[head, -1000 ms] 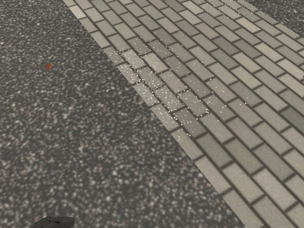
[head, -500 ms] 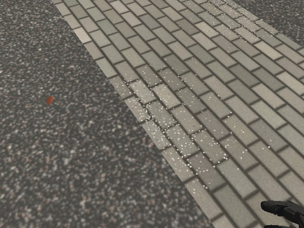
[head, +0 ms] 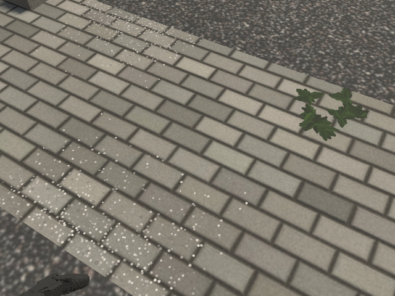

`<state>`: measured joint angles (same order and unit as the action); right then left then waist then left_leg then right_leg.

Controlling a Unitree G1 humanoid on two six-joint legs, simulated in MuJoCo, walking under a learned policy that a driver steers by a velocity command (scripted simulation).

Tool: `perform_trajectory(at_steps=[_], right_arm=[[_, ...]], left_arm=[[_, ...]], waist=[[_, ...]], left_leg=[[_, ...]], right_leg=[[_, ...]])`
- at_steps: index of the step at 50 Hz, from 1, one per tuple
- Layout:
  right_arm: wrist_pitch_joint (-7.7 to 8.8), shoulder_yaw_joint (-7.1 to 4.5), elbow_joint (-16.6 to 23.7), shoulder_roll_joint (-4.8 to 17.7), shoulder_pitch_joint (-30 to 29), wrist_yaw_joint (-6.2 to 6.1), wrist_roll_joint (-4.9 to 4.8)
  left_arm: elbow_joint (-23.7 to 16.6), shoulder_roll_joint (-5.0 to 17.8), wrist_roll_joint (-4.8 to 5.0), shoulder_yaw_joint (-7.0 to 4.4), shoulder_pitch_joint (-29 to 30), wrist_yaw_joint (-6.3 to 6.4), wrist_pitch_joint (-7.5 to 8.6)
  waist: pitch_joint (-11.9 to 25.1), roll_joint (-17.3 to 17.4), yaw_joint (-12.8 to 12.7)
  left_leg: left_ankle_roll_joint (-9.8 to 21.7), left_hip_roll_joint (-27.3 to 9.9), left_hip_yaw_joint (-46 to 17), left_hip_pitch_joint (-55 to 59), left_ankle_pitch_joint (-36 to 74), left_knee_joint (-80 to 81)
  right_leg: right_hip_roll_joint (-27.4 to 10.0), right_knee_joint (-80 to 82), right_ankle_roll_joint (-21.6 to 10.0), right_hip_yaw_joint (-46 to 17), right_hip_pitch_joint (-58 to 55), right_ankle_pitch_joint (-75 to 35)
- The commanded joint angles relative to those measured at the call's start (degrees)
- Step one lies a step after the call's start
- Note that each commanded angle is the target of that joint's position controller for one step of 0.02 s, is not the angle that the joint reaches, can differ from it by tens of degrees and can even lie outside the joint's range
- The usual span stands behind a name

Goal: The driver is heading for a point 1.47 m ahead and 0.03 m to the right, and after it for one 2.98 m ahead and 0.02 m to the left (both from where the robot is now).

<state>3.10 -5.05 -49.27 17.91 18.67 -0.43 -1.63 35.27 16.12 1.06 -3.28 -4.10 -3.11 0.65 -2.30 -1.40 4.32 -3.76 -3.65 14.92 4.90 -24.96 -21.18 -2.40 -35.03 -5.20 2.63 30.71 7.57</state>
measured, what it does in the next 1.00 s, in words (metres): walks ahead: left foot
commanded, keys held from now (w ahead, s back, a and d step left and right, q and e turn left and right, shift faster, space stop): w+e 0.20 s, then w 0.80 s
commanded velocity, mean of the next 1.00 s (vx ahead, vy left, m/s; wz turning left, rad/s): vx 0.50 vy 0.00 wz -0.25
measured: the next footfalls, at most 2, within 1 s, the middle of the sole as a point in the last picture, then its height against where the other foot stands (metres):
left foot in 0.52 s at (180, 284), level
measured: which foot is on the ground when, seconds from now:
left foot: down 0.00-0.00, up 0.02-0.50, down 0.52-1.00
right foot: down 0.00-0.52, up 0.54-1.00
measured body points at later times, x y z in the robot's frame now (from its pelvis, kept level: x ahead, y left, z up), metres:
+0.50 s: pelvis +0.29 -0.01 +0.01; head +0.31 -0.03 +0.46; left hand +0.37 +0.27 -0.10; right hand +0.47 -0.29 -0.07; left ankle +0.46 +0.07 -0.71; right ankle +0.13 -0.09 -0.72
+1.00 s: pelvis +0.56 -0.07 +0.01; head +0.60 -0.08 +0.46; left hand +0.85 +0.09 -0.06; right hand +0.48 -0.34 -0.11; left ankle +0.46 +0.07 -0.72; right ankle +0.69 -0.23 -0.70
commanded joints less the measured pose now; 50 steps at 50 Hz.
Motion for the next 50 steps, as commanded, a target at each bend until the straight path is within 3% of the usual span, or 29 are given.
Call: perform_trajectory(at_steps=[1,2,3,4,5,6,7,8,10,13,16,18,21,24,25,26,27,28,29,30,31,32,33,36,38,42,46,48,50], right_arm=[[0.26,-0.93,4.90,7.43,-2.13,-0.54,1.55],[1.82,1.41,8.33,0.57,2.03,0.14,3.10],[3.57,0.49,8.59,6.15,-4.83,0.81,0.77],[4.52,0.06,10.06,7.86,-8.81,1.11,-0.87],[5.00,0.32,9.60,7.05,-9.06,0.69,0.04],[4.97,0.03,8.98,7.21,-8.69,0.28,1.53],[4.37,-0.22,8.66,7.42,-7.54,0.35,1.88],[3.74,-0.28,8.67,7.07,-7.07,0.41,2.04],[2.73,0.03,8.77,5.51,-7.71,0.35,2.56],[2.39,1.00,9.82,3.25,-12.87,0.59,2.59],[2.89,1.84,10.84,1.77,-18.50,1.45,2.00],[3.22,1.84,11.74,2.32,-21.35,1.94,1.41],[3.76,1.52,12.97,3.68,-23.53,2.64,1.39],[4.12,0.96,12.54,4.93,-20.13,2.85,1.41],[4.26,0.21,11.20,6.05,-15.24,2.59,1.59],[4.39,-0.74,9.43,8.20,-7.42,2.30,2.02],[4.32,-1.58,8.43,11.86,1.82,2.10,2.61],[3.70,-2.10,6.00,13.05,5.59,2.65,2.00],[3.55,-0.71,6.19,7.80,4.92,2.72,0.33],[3.21,-0.06,6.78,5.93,0.68,2.39,0.50],[2.87,0.32,7.38,5.43,-2.57,2.25,1.37],[2.79,0.70,7.47,4.39,-4.36,2.20,1.89],[2.94,1.06,7.46,3.74,-5.06,2.10,2.40],[3.35,0.96,6.34,4.46,-4.55,1.94,1.54],[3.20,0.52,5.53,6.15,-3.62,1.53,1.35],[2.43,0.42,3.99,7.17,-0.93,1.00,0.78],[1.47,0.33,1.59,7.84,3.55,0.83,0.39],[0.75,0.09,0.77,8.36,4.18,0.58,0.26],[0.15,-0.28,0.52,9.36,3.42,0.23,0.25]], left_arm=[[2.00,15.33,0.50,-6.60,-22.96,1.90,-0.69],[0.53,20.32,0.67,-6.55,-19.26,1.79,0.21],[-0.71,14.81,0.46,-5.02,-20.15,1.25,1.27],[-0.06,12.22,0.00,-4.12,-18.30,1.10,2.17],[-0.22,10.91,0.04,-3.65,-15.18,1.17,2.57],[-0.80,9.34,-0.27,-3.16,-11.58,1.36,2.59],[-1.76,8.21,-0.99,-2.68,-9.59,1.64,2.63],[-2.04,8.09,-1.11,-2.63,-8.93,1.85,2.75],[-1.39,8.67,-0.69,-2.77,-9.80,2.49,3.06],[0.39,8.98,-0.52,-2.74,-12.24,3.55,3.09],[2.35,8.92,-0.35,-2.57,-14.98,3.81,3.04],[3.84,9.40,-0.16,-2.65,-17.05,3.71,3.12],[5.70,9.30,-0.04,-2.70,-19.34,3.81,2.67],[6.60,9.83,-0.17,-2.98,-19.02,4.08,1.84],[6.44,9.67,-0.16,-2.84,-17.86,4.11,1.61],[5.92,8.32,-0.54,-2.17,-17.23,4.05,1.51],[4.82,5.56,-1.71,-1.04,-19.39,4.13,1.73],[5.18,1.85,-0.24,0.00,-26.27,3.89,2.64],[5.45,7.37,0.57,-0.86,-21.98,3.74,3.14],[3.88,9.21,0.98,-1.41,-15.39,3.55,3.42],[3.14,8.66,0.31,-1.26,-11.91,3.58,3.68],[2.86,7.98,-0.43,-1.44,-10.73,3.48,3.83],[3.08,7.05,-0.52,-1.45,-11.79,3.31,3.72],[3.38,4.36,-0.64,-0.88,-12.55,3.30,3.03],[2.07,3.56,-1.00,-0.45,-8.70,3.37,3.02],[0.65,2.00,-0.77,0.30,-1.26,2.64,3.81],[-1.29,2.41,-0.11,0.34,5.17,1.55,4.39],[-2.10,3.18,-0.08,0.13,6.51,0.94,4.64],[-1.58,4.76,-0.25,-0.51,3.73,0.70,4.79]], waist=[[13.32,-3.70,-13.78],[19.18,-15.81,-6.30],[21.30,-7.42,-11.19],[13.18,-5.38,-10.84],[9.16,-0.81,-8.36],[6.65,0.03,-6.03],[6.14,-1.28,-4.20],[5.94,-1.68,-3.52],[4.98,-0.92,-3.22],[3.04,-1.43,-5.10],[1.71,-2.64,-7.87],[0.26,-2.76,-9.14],[-0.94,-2.92,-9.66],[-0.03,-4.81,-7.46],[2.84,-4.73,-4.59],[9.46,-3.62,-0.86],[18.67,3.97,1.32],[23.21,20.42,-1.16],[17.82,12.87,0.99],[9.77,8.19,1.05],[5.50,4.09,-0.26],[2.97,3.52,-1.64],[3.05,5.05,-3.17],[2.78,6.42,-4.35],[1.56,5.38,-3.62],[0.46,4.97,-1.07],[-1.12,4.97,0.98],[-1.45,5.35,0.37],[0.43,6.24,-2.03]], left_leg=[[4.40,-6.97,-1.25,-21.73,36.10,-36.64],[1.52,4.99,-10.26,-44.15,-10.00,-53.83],[2.63,3.43,-20.19,-49.84,-8.65,-58.19],[3.98,1.29,-19.45,-53.44,-2.77,-56.43],[4.45,-1.12,-19.51,-50.78,2.13,-51.75],[4.05,-2.68,-19.64,-46.74,5.15,-46.91],[3.75,-3.60,-20.16,-42.96,7.20,-44.86],[3.05,-3.52,-19.93,-41.20,8.19,-42.91],[1.32,-2.78,-18.81,-40.32,10.80,-38.35],[-0.27,-1.83,-17.91,-40.92,22.05,-26.31],[0.06,0.19,-16.86,-36.19,32.67,-15.11],[0.84,0.69,-17.12,-35.86,34.33,-11.84],[3.05,1.03,-17.75,-39.17,29.68,-8.06],[5.76,2.35,-16.26,-35.25,22.13,-6.28],[7.25,4.03,-14.42,-28.05,22.13,-4.43],[9.79,1.70,-16.07,-15.01,24.90,-5.94],[14.85,-8.90,-29.55,3.47,25.81,-8.41],[22.18,-18.40,-54.68,17.30,11.20,-0.36],[20.07,-17.32,-56.34,14.72,-0.66,3.41],[17.83,-15.56,-47.87,7.00,0.52,4.64],[16.89,-13.33,-42.13,-0.58,6.73,6.04],[16.82,-11.45,-38.40,-5.63,12.48,7.43],[16.50,-9.95,-35.59,-8.54,16.77,8.60],[17.58,-8.70,-29.72,-11.95,24.59,11.44],[17.85,-8.51,-26.90,-12.25,28.09,12.95],[15.33,-5.56,-20.49,-12.55,29.89,13.44],[14.88,-8.01,-20.87,-7.81,29.01,11.90],[14.12,-9.96,-21.55,-3.74,31.55,9.70],[12.96,-10.55,-21.29,-1.29,40.63,5.29]], right_leg=[[-2.06,3.45,-7.29,-9.77,-38.03,-0.67],[-14.63,12.34,-17.80,-43.75,-51.63,13.58],[-16.26,18.64,-16.94,-48.43,-51.80,18.37],[-14.91,19.20,-14.55,-40.74,-45.97,14.02],[-12.37,18.81,-12.75,-34.30,-38.05,7.82],[-10.20,19.11,-11.46,-29.15,-30.98,1.28],[-8.83,20.26,-11.19,-26.60,-26.58,-2.96],[-8.22,21.31,-11.51,-25.56,-24.15,-5.88],[-7.01,22.27,-11.94,-22.05,-20.56,-10.95],[-4.77,22.85,-9.87,-16.77,-19.39,-12.64],[-3.44,23.16,-7.47,-14.40,-17.92,-7.23],[-4.99,22.95,-7.38,-15.85,-19.62,-4.60],[-8.16,19.50,-7.11,-18.73,-27.24,-7.06],[-9.60,15.13,-5.63,-19.87,-31.76,-17.84],[-7.67,9.85,-4.55,-18.24,-31.66,-27.46],[-4.64,-0.23,-2.92,-15.71,-27.91,-30.12],[0.82,-17.76,-0.31,-12.69,-15.16,-14.08],[8.83,-34.40,3.41,-10.49,4.21,24.24],[5.46,-39.35,3.16,-14.30,10.91,24.70],[2.68,-38.87,3.00,-11.96,13.24,19.32],[0.16,-36.28,3.11,-9.67,11.72,14.87],[-1.57,-32.85,3.39,-8.99,10.17,11.99],[-2.88,-30.81,3.59,-8.82,7.16,10.19],[-3.99,-25.06,5.05,-6.91,5.79,8.61],[-4.51,-18.75,6.11,-6.09,7.79,3.71],[-2.92,-3.83,6.29,-4.11,4.28,-9.73],[-1.26,3.05,5.38,-3.59,3.62,-12.16],[-0.86,5.16,3.98,-3.90,4.19,-8.43],[0.55,6.62,2.29,-2.89,-0.70,-4.23]])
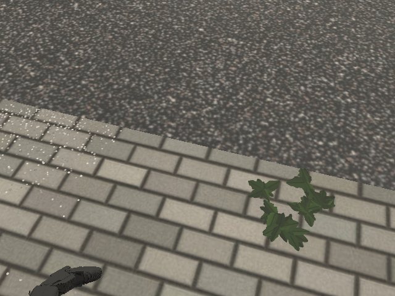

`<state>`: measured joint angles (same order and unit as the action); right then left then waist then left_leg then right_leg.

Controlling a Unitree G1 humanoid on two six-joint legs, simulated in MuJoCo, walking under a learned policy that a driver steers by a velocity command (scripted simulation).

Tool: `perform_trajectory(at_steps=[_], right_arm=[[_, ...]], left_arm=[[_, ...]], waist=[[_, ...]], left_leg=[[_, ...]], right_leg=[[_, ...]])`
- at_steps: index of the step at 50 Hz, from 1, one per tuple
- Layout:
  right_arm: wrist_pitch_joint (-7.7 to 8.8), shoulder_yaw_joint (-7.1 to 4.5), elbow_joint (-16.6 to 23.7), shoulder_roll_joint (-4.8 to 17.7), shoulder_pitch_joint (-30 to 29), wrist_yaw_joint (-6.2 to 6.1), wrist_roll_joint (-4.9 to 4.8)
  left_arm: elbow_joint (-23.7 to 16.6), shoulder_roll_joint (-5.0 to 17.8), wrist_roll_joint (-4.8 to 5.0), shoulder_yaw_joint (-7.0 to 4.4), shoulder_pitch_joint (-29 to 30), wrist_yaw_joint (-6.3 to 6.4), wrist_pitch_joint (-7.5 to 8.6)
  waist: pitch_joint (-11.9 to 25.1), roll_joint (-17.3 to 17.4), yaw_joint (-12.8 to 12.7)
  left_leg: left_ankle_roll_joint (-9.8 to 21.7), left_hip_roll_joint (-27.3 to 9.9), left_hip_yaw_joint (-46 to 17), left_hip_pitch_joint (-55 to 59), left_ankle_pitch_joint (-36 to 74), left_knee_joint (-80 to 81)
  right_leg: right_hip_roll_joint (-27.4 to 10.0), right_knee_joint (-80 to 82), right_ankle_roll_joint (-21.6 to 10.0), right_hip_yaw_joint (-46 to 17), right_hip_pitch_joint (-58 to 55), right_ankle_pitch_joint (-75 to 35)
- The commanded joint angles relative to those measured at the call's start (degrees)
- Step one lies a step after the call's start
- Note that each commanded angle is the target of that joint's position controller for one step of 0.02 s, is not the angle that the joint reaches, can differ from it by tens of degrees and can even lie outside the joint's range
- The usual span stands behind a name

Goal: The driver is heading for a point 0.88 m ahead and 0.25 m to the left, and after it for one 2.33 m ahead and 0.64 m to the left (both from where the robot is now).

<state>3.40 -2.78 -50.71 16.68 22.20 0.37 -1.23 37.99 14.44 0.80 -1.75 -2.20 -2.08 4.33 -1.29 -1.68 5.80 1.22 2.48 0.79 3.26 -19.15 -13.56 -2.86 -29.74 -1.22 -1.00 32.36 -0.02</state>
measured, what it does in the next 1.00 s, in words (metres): walks ahead, turning left: right foot, then left foot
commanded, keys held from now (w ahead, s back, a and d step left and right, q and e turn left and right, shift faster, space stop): w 0.20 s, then w+q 0.80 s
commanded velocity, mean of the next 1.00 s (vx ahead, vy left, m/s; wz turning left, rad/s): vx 0.50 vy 0.00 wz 0.34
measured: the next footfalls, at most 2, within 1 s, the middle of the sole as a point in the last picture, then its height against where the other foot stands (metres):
right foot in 0.04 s outside the picture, level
left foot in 0.60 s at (151, 292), level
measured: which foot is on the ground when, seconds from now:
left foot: down 0.00-0.06, up 0.08-0.58, down 0.60-1.00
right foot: up 0.00-0.02, down 0.04-0.62, up 0.64-1.00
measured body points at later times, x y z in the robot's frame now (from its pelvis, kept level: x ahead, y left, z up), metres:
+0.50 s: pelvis +0.27 -0.02 +0.00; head +0.30 -0.01 +0.45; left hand +0.27 +0.27 -0.12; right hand +0.49 -0.24 -0.10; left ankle +0.44 +0.14 -0.70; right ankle +0.16 -0.12 -0.73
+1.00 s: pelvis +0.56 +0.06 +0.01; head +0.59 +0.08 +0.45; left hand +0.68 +0.37 -0.08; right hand +0.71 -0.20 -0.10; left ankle +0.45 +0.12 -0.73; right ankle +0.78 -0.02 -0.70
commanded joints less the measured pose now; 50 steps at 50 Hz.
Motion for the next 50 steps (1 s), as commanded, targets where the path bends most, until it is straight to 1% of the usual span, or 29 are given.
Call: perform_trajectory(at_steps=[1,2,3,4,5,6,7,8,9,12,15,19,23,25,27,28,29,30,31,32,33,34,35,36,39,41,44,47,50], right_arm=[[-0.45,-2.58,2.11,10.91,-1.31,-0.73,-0.22],[-0.62,-2.00,2.50,9.61,-1.50,-0.89,0.15],[-0.44,-0.59,4.17,6.28,-0.91,-1.05,1.91],[0.78,1.08,4.46,0.39,6.69,-0.45,1.13],[1.76,-0.32,3.90,7.05,2.14,0.01,-0.03],[2.43,-0.99,5.74,9.04,-3.54,0.36,-1.04],[2.65,-0.86,6.15,8.23,-6.32,0.16,-0.68],[2.49,-1.08,6.28,7.73,-7.36,0.06,0.23],[2.01,-1.12,5.98,6.97,-6.02,0.13,0.39],[0.20,-0.65,5.24,4.26,-4.78,-0.07,0.27],[-0.30,-0.62,6.61,3.84,-9.65,-0.10,0.34],[0.31,-0.24,8.37,2.77,-15.84,0.84,0.22],[0.40,0.16,11.53,2.13,-21.81,2.02,0.09],[0.37,0.04,13.12,2.44,-23.26,2.79,0.14],[0.25,-0.64,14.00,3.76,-21.56,3.39,0.25],[0.05,-1.41,13.67,5.07,-18.12,3.43,0.34],[-0.08,-2.84,12.01,7.25,-10.55,3.21,0.22],[-0.39,-4.80,9.85,11.25,-0.78,2.33,0.04],[-0.57,-6.32,9.61,17.95,2.42,1.51,-0.23],[-0.24,-5.11,10.65,14.44,3.55,1.48,-0.24],[0.05,-4.13,10.54,11.26,1.84,1.37,0.38],[0.26,-3.79,11.04,9.83,-1.53,1.21,0.36],[0.21,-3.32,11.86,8.35,-5.27,1.11,0.35],[0.19,-2.74,12.86,6.80,-7.74,0.94,0.85],[0.28,-2.97,13.81,7.40,-8.92,0.30,0.84],[0.28,-3.50,13.43,9.01,-7.58,-0.45,0.58],[-0.25,-3.72,12.66,9.45,-5.15,-1.17,0.13],[-0.73,-3.86,11.49,9.66,-2.15,-1.38,-0.23],[-1.16,-3.82,11.15,9.00,-1.47,-1.68,-0.27]], left_arm=[[-2.84,7.85,-0.23,-2.87,-3.38,-0.16,1.14],[-0.24,10.61,-0.45,-4.23,-12.08,0.35,1.04],[1.51,14.94,-1.01,-5.30,-22.59,1.04,0.67],[2.59,17.47,-0.83,-5.61,-23.16,0.58,0.51],[2.04,11.57,-0.10,-4.18,-22.29,0.59,0.41],[1.74,9.95,-0.09,-3.46,-18.25,0.77,0.46],[1.42,9.40,-0.52,-3.17,-14.73,0.75,0.46],[1.32,8.10,-0.93,-2.83,-12.31,0.58,0.55],[1.33,7.28,-1.43,-2.54,-11.09,0.54,0.80],[2.80,7.68,-0.97,-2.84,-10.64,0.59,1.90],[4.83,8.92,-1.53,-3.25,-12.29,1.30,2.16],[6.53,9.95,-1.38,-3.29,-13.41,1.90,2.02],[9.26,10.71,-0.73,-3.59,-17.00,2.21,0.92],[10.02,11.17,-0.38,-3.85,-17.44,2.44,-0.07],[9.76,12.55,-0.18,-4.25,-16.11,3.03,-1.07],[9.46,13.33,-0.17,-4.48,-15.52,3.47,-1.60],[9.08,13.44,-0.21,-4.44,-14.59,3.93,-2.22],[8.12,12.62,-0.61,-3.95,-14.84,4.44,-2.16],[5.35,5.07,-2.44,-1.36,-20.52,3.36,-0.55],[5.40,6.68,-1.53,-1.18,-17.78,2.29,1.93],[3.70,10.29,0.93,-2.25,-11.63,1.45,3.41],[2.70,9.83,1.12,-1.95,-9.03,1.44,4.19],[2.94,9.60,-0.16,-2.17,-8.29,1.87,4.27],[3.08,10.10,-1.02,-2.67,-8.87,2.16,3.71],[2.78,8.08,-1.71,-2.56,-10.63,2.29,1.76],[1.47,6.87,-1.80,-2.14,-7.02,2.52,1.29],[-0.23,5.19,-1.51,-1.41,-0.21,2.14,1.62],[-1.71,6.18,-0.53,-1.62,4.08,1.47,2.15],[-2.01,8.56,-0.29,-2.53,3.72,0.89,2.84]], waist=[[2.63,6.62,-6.81],[8.63,5.53,-10.76],[17.89,-2.17,-13.93],[23.84,-16.94,-9.33],[19.64,-9.53,-11.89],[11.29,-6.58,-11.41],[7.03,-1.87,-9.75],[4.03,-0.91,-8.22],[3.77,-2.35,-6.35],[2.48,-2.60,-4.64],[-0.04,-1.27,-5.92],[-1.61,-0.88,-8.31],[-3.40,-0.02,-10.65],[-3.55,-0.38,-10.48],[-1.31,-2.17,-8.48],[1.44,-3.39,-6.37],[5.59,-2.90,-2.05],[10.97,0.29,2.34],[17.44,14.62,-1.56],[24.50,11.98,0.33],[17.18,8.86,1.64],[11.15,4.93,-0.07],[6.85,1.93,-2.49],[4.86,2.67,-4.63],[3.74,4.53,-6.99],[2.27,4.64,-6.18],[1.52,5.92,-3.41],[1.27,6.72,-1.71],[1.40,7.79,-2.78]], left_leg=[[6.93,-15.29,-5.52,-0.22,43.65,-8.43],[5.25,-12.41,-3.35,-4.57,45.15,-18.91],[3.14,-8.49,-0.83,-16.84,26.55,-37.59],[0.46,1.19,-3.10,-37.86,-13.03,-54.22],[0.97,-2.11,-8.32,-44.38,-14.13,-59.41],[1.52,-4.70,-6.80,-47.07,-8.63,-59.01],[1.18,-7.21,-5.29,-45.30,-3.50,-56.56],[0.60,-8.67,-4.94,-43.49,-0.40,-53.48],[0.18,-9.90,-5.35,-40.12,1.71,-52.06],[-1.44,-10.75,-4.88,-38.55,4.90,-48.12],[-2.37,-10.59,-6.08,-42.39,13.86,-40.55],[-1.62,-8.45,-3.93,-39.89,25.29,-27.87],[0.01,-7.47,-2.38,-42.58,24.48,-21.78],[1.35,-6.69,-1.01,-43.94,19.37,-20.37],[3.23,-4.04,2.25,-39.58,13.12,-20.14],[4.36,-1.89,4.13,-34.32,10.32,-20.59],[6.03,0.52,5.17,-24.16,11.57,-18.34],[8.88,-1.75,-1.24,-7.19,13.80,-16.83],[19.50,-17.01,-30.44,16.07,8.93,-15.26],[23.61,-22.14,-49.12,22.58,3.23,-5.92],[19.93,-20.00,-40.31,17.94,4.12,-4.50],[17.73,-17.53,-32.72,9.38,7.86,-4.15],[16.25,-15.33,-27.24,0.70,13.51,-3.26],[15.59,-13.54,-23.66,-5.73,18.64,-1.83],[16.17,-11.30,-19.24,-14.52,25.30,0.72],[15.23,-9.75,-16.46,-17.44,25.78,1.26],[12.17,-6.82,-14.21,-19.67,19.81,0.25],[11.01,-8.03,-17.59,-18.00,14.77,-1.41],[9.89,-10.22,-23.04,-12.69,12.61,-6.37]], right_leg=[[2.64,2.93,-3.06,2.39,-10.18,3.35],[2.10,2.60,-5.05,2.09,-23.51,1.74],[-9.55,0.15,-8.95,-11.23,-41.24,-0.70],[-19.81,7.38,-17.71,-37.54,-56.20,12.81],[-18.07,11.00,-15.75,-38.23,-53.35,21.21],[-16.17,12.46,-13.61,-29.92,-45.75,19.26],[-13.91,13.96,-12.68,-24.34,-38.02,13.13],[-12.02,15.69,-12.44,-20.25,-32.19,7.58],[-10.83,17.25,-12.27,-17.66,-28.47,4.23],[-10.17,21.26,-13.03,-11.12,-23.67,0.06],[-9.71,23.32,-12.11,-5.32,-23.83,-1.68],[-8.20,24.33,-9.33,2.33,-24.86,-2.96],[-10.85,22.42,-8.48,5.07,-33.29,-5.36],[-12.35,19.27,-7.63,5.93,-38.13,-11.05],[-12.67,12.83,-6.19,7.70,-40.51,-28.07],[-12.37,6.97,-5.34,8.73,-40.66,-38.11],[-10.79,-3.30,-3.84,10.54,-38.10,-42.47],[-8.56,-18.01,-1.67,11.05,-27.09,-32.88],[1.56,-40.21,2.39,9.81,-0.33,11.19],[6.34,-48.78,2.27,-2.55,9.53,33.72],[2.55,-49.58,0.90,-5.30,14.57,29.49],[0.03,-45.25,0.17,-4.43,14.05,24.33],[-1.84,-39.83,0.57,-3.84,11.11,21.41],[-3.16,-36.41,1.13,-3.85,6.82,19.32],[-3.10,-30.00,3.80,-2.59,2.01,16.34],[-2.15,-22.32,5.31,-1.79,2.14,10.35],[0.50,-8.47,5.72,-1.59,-2.03,-1.62],[2.35,-2.04,5.34,-2.50,-4.85,-5.34],[2.39,1.61,3.56,-4.49,-6.27,-0.53]])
